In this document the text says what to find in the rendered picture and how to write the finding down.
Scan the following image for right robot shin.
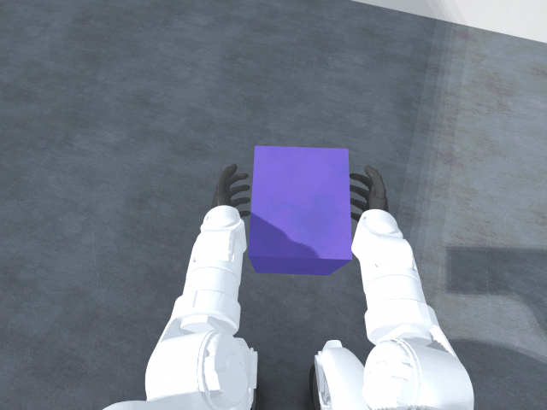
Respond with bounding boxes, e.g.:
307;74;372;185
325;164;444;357
318;340;342;410

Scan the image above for robot right forearm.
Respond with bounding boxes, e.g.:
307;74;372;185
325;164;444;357
351;209;459;360

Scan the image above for robot right upper arm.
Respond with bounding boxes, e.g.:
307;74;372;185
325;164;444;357
362;338;474;410

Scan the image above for robot left forearm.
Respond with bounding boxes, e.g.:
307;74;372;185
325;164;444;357
145;206;247;391

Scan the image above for robot left thigh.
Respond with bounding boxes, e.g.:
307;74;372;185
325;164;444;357
230;345;257;410

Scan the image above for robot left hand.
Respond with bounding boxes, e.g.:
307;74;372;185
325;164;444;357
211;164;250;217

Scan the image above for robot left upper arm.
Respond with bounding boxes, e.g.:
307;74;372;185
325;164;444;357
103;329;248;410

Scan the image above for carton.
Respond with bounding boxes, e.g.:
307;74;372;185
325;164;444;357
248;146;352;276

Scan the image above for robot right hand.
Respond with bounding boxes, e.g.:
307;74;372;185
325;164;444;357
350;165;389;222

